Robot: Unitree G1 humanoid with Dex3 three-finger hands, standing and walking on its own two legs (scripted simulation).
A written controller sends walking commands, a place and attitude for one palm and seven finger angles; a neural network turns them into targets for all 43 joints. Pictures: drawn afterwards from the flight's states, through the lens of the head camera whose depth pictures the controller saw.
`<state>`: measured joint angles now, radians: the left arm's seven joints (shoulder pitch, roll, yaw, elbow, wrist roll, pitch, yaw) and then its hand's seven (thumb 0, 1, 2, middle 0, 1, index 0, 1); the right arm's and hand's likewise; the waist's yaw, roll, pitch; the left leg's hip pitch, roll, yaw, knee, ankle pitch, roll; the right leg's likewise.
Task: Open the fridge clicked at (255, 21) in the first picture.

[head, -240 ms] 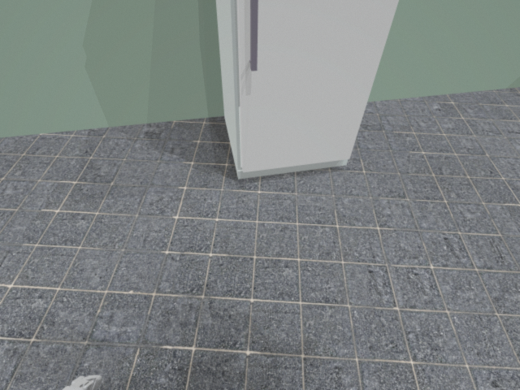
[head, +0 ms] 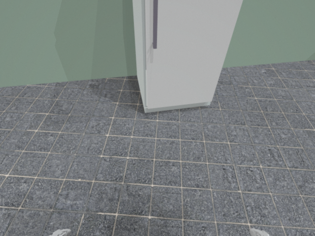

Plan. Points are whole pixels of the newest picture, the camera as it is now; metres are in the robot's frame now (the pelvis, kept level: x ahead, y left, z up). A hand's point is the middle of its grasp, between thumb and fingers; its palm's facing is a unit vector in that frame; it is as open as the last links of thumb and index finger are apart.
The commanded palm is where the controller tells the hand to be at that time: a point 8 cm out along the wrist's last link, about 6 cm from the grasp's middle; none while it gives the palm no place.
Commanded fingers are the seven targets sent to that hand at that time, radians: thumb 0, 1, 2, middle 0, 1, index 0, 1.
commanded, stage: stand and wait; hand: left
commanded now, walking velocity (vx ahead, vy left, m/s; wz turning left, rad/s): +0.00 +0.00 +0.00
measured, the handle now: (154, 3) +1.22 +0.09 +0.15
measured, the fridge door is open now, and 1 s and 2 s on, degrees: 0 0 0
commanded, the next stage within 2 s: look at it before walking up in 0.58 s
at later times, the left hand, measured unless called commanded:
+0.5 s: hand out of the picture +0.04 +0.24 -0.15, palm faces -0.03 -0.94 -0.34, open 7.4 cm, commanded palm none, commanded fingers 0.00 0.90 0.90 -0.20 -0.30 -0.20 -0.30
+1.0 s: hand out of the picture +0.05 +0.23 -0.15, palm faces -0.04 -0.95 -0.32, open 7.4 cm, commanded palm none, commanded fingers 0.00 0.90 0.90 -0.20 -0.30 -0.20 -0.30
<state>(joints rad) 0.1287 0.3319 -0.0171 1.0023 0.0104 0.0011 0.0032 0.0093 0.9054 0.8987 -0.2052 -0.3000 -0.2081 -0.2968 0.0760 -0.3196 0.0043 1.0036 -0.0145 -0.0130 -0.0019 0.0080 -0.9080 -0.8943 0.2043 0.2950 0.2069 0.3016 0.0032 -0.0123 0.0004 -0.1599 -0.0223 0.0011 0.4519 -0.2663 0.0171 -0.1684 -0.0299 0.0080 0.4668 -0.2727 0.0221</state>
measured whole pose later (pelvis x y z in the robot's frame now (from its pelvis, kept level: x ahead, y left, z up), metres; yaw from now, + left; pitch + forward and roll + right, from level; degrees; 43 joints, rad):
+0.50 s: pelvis -0.02 -0.01 +0.00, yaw +0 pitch -2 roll +0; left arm 0.17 0.34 -0.01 1.08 0.01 0.00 0.00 0.01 0.91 0.90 -0.20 -0.30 -0.21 -0.30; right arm 0.14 -0.33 0.00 1.11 -0.01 0.00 0.00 0.01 -0.91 -0.89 0.20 0.29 0.21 0.30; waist 0.00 -0.01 0.03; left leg -0.15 -0.01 0.00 0.39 -0.21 0.00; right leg -0.16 -0.01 0.00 0.41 -0.22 0.01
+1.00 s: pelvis -0.02 -0.01 +0.01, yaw +0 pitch -1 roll +0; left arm 0.15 0.33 -0.01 1.08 0.01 -0.01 0.00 0.01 0.91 0.90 -0.20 -0.30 -0.21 -0.30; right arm 0.13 -0.33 0.00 1.11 -0.01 -0.01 0.00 0.01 -0.91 -0.89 0.20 0.29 0.21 0.30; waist 0.00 -0.01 0.02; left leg -0.16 0.00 0.00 0.38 -0.20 -0.01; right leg -0.17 0.00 0.01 0.39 -0.20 0.00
